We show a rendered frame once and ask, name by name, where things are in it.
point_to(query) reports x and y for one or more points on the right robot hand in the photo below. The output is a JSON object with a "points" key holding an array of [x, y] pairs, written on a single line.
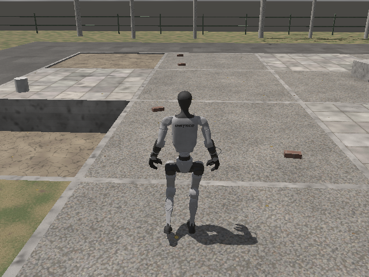
{"points": [[211, 162]]}

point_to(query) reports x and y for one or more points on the robot right upper arm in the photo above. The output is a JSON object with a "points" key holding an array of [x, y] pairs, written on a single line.
{"points": [[205, 131]]}

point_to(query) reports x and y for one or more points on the left robot hand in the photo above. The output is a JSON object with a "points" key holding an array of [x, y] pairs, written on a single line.
{"points": [[157, 160]]}

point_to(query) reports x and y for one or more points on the robot left foot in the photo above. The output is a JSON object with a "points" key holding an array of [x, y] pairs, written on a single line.
{"points": [[167, 229]]}

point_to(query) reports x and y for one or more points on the robot left forearm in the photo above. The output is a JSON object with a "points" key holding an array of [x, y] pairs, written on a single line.
{"points": [[155, 151]]}

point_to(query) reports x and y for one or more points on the left robot shin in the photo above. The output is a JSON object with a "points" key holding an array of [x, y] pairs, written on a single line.
{"points": [[169, 203]]}

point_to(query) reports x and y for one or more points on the robot left upper arm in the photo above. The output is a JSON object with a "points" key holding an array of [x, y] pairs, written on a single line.
{"points": [[163, 131]]}

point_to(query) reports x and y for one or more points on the robot right forearm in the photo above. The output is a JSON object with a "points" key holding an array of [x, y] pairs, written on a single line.
{"points": [[213, 153]]}

